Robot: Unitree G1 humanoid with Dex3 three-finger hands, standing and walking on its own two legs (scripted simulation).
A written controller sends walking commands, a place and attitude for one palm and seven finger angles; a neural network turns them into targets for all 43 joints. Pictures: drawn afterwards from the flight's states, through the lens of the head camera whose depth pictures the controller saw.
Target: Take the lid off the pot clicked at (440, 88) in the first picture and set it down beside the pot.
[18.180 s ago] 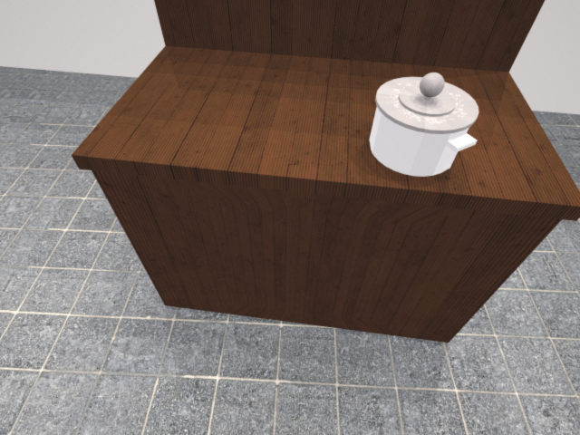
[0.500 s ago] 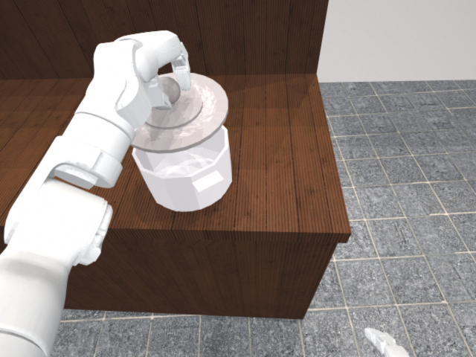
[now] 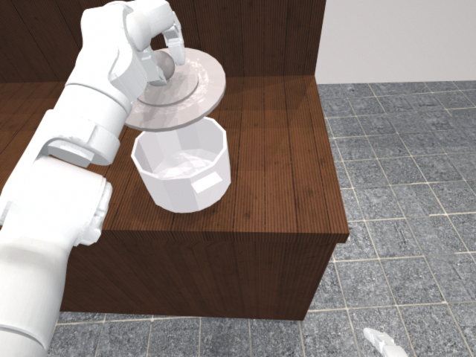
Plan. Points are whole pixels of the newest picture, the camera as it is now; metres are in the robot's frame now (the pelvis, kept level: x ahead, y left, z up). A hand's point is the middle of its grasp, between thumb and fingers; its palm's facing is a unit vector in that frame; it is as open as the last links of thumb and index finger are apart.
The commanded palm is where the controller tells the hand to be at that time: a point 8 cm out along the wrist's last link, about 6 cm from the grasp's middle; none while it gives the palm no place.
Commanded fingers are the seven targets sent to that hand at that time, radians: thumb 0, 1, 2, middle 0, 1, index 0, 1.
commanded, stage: lift the lid straight up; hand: left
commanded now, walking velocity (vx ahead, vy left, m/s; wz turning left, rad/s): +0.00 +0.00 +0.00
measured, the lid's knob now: (160, 66) +0.50 +0.12 +0.25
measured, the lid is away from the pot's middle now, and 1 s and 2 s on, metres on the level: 0.02 0.07 0.20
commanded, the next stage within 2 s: move the lid sideways beside the pot in 0.40 s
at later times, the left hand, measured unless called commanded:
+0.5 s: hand (140, 51) +0.47 +0.14 +0.29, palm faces -0.21 -0.11 -0.97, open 7.4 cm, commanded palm +0.45 +0.14 +0.36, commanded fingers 0.00 0.71 0.88 -0.86 -1.06 -0.85 -1.07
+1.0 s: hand (100, 56) +0.47 +0.19 +0.28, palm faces -0.19 -0.08 -0.98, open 7.4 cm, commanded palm +0.45 +0.20 +0.36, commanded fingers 0.00 0.71 0.88 -0.86 -1.06 -0.85 -1.07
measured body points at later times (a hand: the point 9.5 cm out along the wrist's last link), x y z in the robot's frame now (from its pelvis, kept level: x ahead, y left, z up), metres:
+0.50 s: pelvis +0.00 +0.00 +0.00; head +0.03 -0.03 +0.45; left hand +0.47 +0.14 +0.34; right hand +0.14 -0.25 -0.13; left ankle +0.01 +0.11 -0.75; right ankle -0.01 -0.13 -0.75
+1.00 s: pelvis +0.00 +0.01 +0.00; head +0.03 -0.01 +0.45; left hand +0.47 +0.19 +0.34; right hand +0.13 -0.25 -0.13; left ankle +0.01 +0.11 -0.75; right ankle -0.01 -0.13 -0.75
